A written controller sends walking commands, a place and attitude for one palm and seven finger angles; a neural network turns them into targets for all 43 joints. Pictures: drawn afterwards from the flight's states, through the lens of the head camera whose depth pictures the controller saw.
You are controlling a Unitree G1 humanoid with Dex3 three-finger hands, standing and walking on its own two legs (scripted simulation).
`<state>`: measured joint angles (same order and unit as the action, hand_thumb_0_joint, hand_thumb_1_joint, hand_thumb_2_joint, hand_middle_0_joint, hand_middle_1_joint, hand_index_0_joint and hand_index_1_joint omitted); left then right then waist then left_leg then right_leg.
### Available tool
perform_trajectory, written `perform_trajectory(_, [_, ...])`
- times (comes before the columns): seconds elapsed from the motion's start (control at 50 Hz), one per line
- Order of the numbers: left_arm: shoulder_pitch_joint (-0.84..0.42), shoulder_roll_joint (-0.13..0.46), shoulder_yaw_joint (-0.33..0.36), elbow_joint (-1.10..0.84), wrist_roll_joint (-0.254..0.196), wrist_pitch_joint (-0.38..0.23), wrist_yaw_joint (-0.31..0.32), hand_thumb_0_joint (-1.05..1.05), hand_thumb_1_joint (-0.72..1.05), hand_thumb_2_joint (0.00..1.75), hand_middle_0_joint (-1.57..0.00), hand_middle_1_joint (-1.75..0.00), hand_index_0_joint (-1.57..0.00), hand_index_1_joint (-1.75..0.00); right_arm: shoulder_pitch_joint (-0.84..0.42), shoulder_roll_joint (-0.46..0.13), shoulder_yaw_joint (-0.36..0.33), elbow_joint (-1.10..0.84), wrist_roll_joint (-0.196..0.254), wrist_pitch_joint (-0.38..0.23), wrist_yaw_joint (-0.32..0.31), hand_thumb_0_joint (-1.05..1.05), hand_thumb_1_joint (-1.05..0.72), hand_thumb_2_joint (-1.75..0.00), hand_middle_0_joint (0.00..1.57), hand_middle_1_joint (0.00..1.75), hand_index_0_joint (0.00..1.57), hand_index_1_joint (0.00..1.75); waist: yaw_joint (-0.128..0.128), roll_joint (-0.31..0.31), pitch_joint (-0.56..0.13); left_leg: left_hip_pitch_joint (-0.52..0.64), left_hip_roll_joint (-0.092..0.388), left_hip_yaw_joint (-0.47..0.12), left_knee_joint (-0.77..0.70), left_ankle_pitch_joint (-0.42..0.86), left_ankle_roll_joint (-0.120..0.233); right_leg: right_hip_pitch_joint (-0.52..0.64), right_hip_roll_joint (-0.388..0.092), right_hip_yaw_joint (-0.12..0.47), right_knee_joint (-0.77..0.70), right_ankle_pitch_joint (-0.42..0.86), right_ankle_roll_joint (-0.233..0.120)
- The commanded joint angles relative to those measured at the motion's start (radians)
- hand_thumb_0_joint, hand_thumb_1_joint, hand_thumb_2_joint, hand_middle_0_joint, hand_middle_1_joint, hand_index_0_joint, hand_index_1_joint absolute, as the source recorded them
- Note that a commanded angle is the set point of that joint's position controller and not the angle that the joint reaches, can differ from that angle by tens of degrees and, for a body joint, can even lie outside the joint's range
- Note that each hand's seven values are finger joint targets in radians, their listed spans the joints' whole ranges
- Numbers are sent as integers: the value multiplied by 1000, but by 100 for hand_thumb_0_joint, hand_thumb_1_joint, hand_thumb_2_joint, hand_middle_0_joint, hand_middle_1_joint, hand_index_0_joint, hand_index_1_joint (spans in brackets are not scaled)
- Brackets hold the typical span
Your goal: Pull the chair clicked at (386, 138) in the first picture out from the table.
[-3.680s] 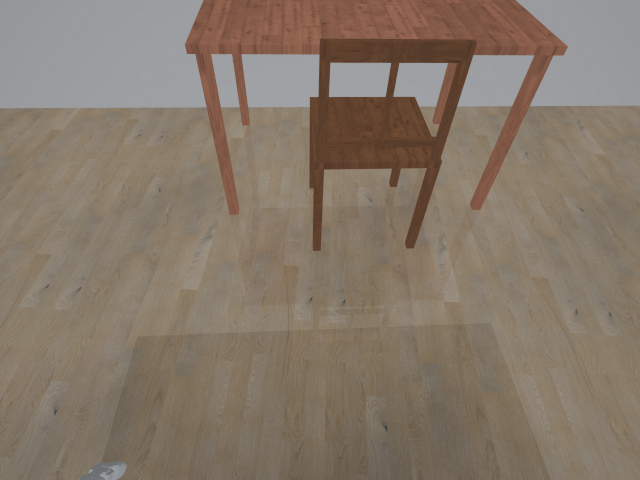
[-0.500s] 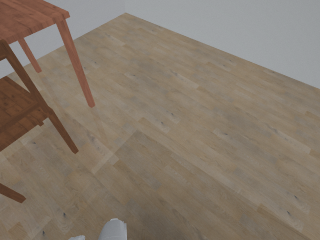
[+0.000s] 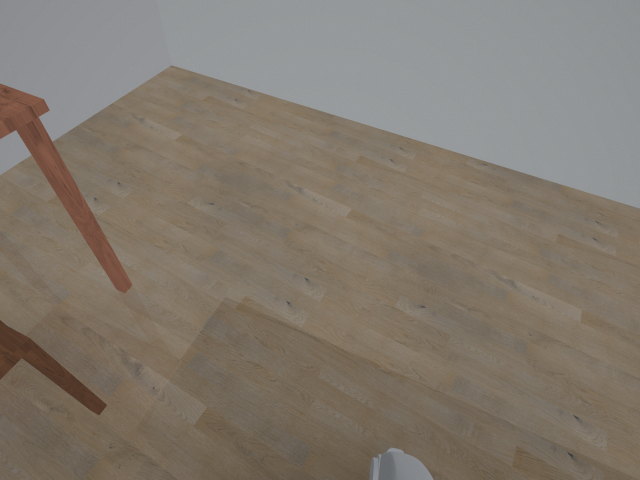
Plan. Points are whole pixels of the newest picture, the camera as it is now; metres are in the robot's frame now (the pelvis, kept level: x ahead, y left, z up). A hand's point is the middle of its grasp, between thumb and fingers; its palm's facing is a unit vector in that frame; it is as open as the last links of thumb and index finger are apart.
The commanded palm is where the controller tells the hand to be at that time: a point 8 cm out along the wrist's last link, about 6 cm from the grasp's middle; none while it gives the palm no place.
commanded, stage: walk to a spot facing it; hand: left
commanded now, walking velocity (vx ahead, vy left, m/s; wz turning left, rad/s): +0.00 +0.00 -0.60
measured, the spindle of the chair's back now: out of the picture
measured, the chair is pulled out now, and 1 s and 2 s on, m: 0.00 0.00 0.00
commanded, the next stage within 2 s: turn to face it in 0.06 s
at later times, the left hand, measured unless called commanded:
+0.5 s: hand (268, 396) +0.26 +0.10 -0.16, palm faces -0.05 -0.99 -0.16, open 7.4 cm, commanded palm none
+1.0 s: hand out of the picture +0.12 +0.21 -0.17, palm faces +0.30 -0.91 -0.27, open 7.4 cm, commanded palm none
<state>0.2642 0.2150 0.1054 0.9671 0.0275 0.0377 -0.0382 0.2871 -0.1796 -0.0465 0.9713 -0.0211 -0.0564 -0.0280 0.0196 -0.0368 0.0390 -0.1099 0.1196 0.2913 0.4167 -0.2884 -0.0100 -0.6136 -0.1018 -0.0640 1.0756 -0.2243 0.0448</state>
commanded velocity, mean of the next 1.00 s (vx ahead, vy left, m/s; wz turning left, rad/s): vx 0.00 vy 0.00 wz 0.44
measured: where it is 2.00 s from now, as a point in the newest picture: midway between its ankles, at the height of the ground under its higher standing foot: outside the picture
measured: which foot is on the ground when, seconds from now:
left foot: down 0.00-0.18, up 0.20-0.62, down 0.64-1.00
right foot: up 0.00-0.16, down 0.18-0.64, up 0.66-1.00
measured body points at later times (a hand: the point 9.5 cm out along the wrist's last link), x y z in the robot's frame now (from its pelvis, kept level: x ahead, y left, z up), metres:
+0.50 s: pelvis +0.11 -0.05 -0.01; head +0.12 -0.05 +0.44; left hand +0.26 +0.15 -0.14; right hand +0.10 -0.26 -0.17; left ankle +0.12 +0.07 -0.70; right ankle +0.15 -0.13 -0.74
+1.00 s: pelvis +0.10 -0.03 +0.00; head +0.13 +0.00 +0.45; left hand +0.11 +0.26 -0.15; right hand +0.22 -0.27 -0.14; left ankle +0.12 +0.07 -0.74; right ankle +0.13 -0.20 -0.68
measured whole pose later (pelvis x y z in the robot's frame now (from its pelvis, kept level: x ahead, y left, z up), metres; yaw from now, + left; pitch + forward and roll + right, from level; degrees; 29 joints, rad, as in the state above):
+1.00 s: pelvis +0.10 -0.03 +0.00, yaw +15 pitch +1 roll -2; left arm 0.19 0.27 0.10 0.95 0.01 0.06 0.02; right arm 0.22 -0.21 -0.06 0.94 -0.02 0.03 0.00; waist -0.02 0.00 0.05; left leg -0.30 -0.01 0.00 0.47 -0.19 0.05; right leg -0.43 -0.07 -0.01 0.94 -0.41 0.11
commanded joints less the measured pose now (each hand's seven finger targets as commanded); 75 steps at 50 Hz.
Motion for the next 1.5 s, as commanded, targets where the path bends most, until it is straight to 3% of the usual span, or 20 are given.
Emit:
perform_trajectory(0.0, [-119,-4,-15,-104,-1,-20,-9,0,90,90,-20,-30,-20,-30,71,-147,-38,-25,-7,0,6,0,-90,-90,20,30,20,30,-57,218,39,32,230,-10,-89,547,93,19,18,-69,-238,4,-3])
perform_trajectory(0.06, [-139,6,-16,-112,1,-26,-7,0,90,90,-20,-30,-20,-30,69,-168,-49,-23,-6,12,6,0,-90,-90,20,30,20,30,-54,240,29,52,244,16,-7,592,83,109,55,-92,-342,14,-28])
perform_trajectory(0.12, [31,77,-3,-73,5,-47,2,0,90,90,-20,-30,-20,-30,41,-200,-57,-44,1,22,12,0,-90,-90,20,30,20,30,53,171,-87,-5,220,44,342,718,23,431,120,-133,-517,92,-69])
perform_trajectory(0.14, [133,182,18,-45,10,-68,16,0,90,90,-20,-30,-20,-30,79,-156,-45,-56,15,25,24,0,-90,-90,20,30,20,30,90,-22,-213,-250,164,33,611,371,-27,744,-56,71,-541,390,-129])
perform_trajectory(0.16, [210,274,31,-23,-7,-74,30,0,90,90,-20,-30,-20,-30,93,-80,-27,-81,21,24,15,0,-90,-90,20,30,20,30,94,-210,-340,-473,-8,-59,922,-361,-73,886,-351,454,-557,896,-262])
perform_trajectory(0.18, [205,267,24,-26,-25,-68,46,0,90,90,-20,-30,-20,-30,62,-98,-20,-79,25,33,-2,0,-90,-90,20,30,20,30,97,-119,-386,-436,4,-250,955,-356,-52,810,-357,407,-615,916,-288])
perform_trajectory(0.3, [-167,84,-50,-72,-5,-68,72,0,90,90,-20,-30,-20,-30,189,-39,8,52,2,86,5,0,-90,-90,20,30,20,30,-90,-59,-124,-253,28,-268,680,-106,-41,314,-188,37,-752,384,-185])
perform_trajectory(0.48, [-93,111,-23,-67,-3,-39,80,0,90,90,-20,-30,-20,-30,7,-28,-10,-22,6,93,31,0,-90,-90,20,30,20,30,-7,-94,-22,-314,-3,-190,468,-165,-32,366,-269,12,-771,163,-198])
perform_trajectory(0.58, [-81,110,-6,-82,-11,-28,75,0,90,90,-20,-30,-20,-30,64,-50,-25,-37,0,85,37,0,-90,-90,20,30,20,30,-44,-30,-68,-158,-16,-163,176,-6,-13,331,-248,-93,-597,81,-112])
perform_trajectory(0.62, [-87,21,-15,-142,-22,-15,66,0,90,90,-20,-30,-20,-30,124,-201,-56,-63,-12,73,31,0,-90,-90,20,30,20,30,-80,424,-42,-56,308,-663,-118,327,168,24,-29,-162,-218,-359,27])
perform_trajectory(0.64, [-175,41,-20,-161,-5,-10,67,0,90,90,-20,-30,-20,-30,144,-220,-66,-44,-17,73,19,0,-90,-90,20,30,20,30,-121,348,-46,-94,338,-728,-159,277,237,5,7,-47,3,-409,16])
perform_trajectory(0.76, [-90,66,-4,-89,-11,-12,50,0,90,90,-20,-30,-20,-30,-3,-183,-51,-82,1,46,4,0,-90,-90,20,30,20,30,-45,135,-127,14,144,-463,-77,452,158,6,0,52,79,-140,47])
perform_trajectory(0.96, [-126,89,-13,-121,-19,-3,58,0,90,90,-20,-30,-20,-30,-31,-249,-77,-91,-2,75,19,0,-90,-90,20,30,20,30,-67,187,-90,-20,119,-593,-83,306,183,121,43,52,-189,-215,59])
perform_trajectory(1.08, [21,111,-11,-117,-25,-21,66,0,90,90,-20,-30,-20,-30,-136,-252,-88,-139,2,91,32,0,-90,-90,20,30,20,30,7,189,-117,-238,36,-627,16,203,119,462,75,32,-612,-43,26])
perform_trajectory(1.1, [53,170,-2,-120,-13,-34,71,0,90,90,-20,-30,-20,-30,-134,-206,-83,-151,11,92,38,0,-90,-90,20,30,20,30,23,46,-122,-367,-40,-561,154,83,57,589,-41,141,-779,-55,-9])
perform_trajectory(1.12, [47,269,15,-137,4,-43,77,0,90,90,-20,-30,-20,-30,-114,-124,-68,-182,13,91,41,0,-90,-90,20,30,20,30,23,-280,-96,-570,-199,-344,434,-237,-41,637,-347,454,-871,-61,-125])
perform_trajectory(1.14, [-3,273,-3,-164,-8,-31,75,0,90,90,-20,-30,-20,-30,-137,-170,-75,-190,-5,93,40,0,-90,-90,20,30,20,30,12,-191,-62,-528,-152,-376,624,-285,-27,449,-405,407,-856,-46,-174])
perform_trajectory(1.24, [-109,149,-30,-184,-8,-48,71,0,90,90,-20,-30,-20,-30,-109,-161,-69,-122,-3,116,62,0,-90,-90,20,30,20,30,-50,-128,18,-497,-86,-307,822,-53,-64,400,-205,89,-770,185,-125])
perform_trajectory(1.42, [28,225,-6,-131,4,-35,69,0,90,90,-20,-30,-20,-30,-247,-128,-38,-161,9,104,66,0,-90,-90,20,30,20,30,38,-186,-52,-359,-82,-195,403,-174,-61,546,-279,1,-677,394,-160])
perform_trajectory(1.48, [25,238,3,-120,0,-27,64,0,90,90,-20,-30,-20,-30,-184,-137,-37,-153,11,92,60,0,-90,-90,20,30,20,30,13,-192,-103,-235,-105,-156,207,-89,-40,553,-267,-60,-581,445,-117])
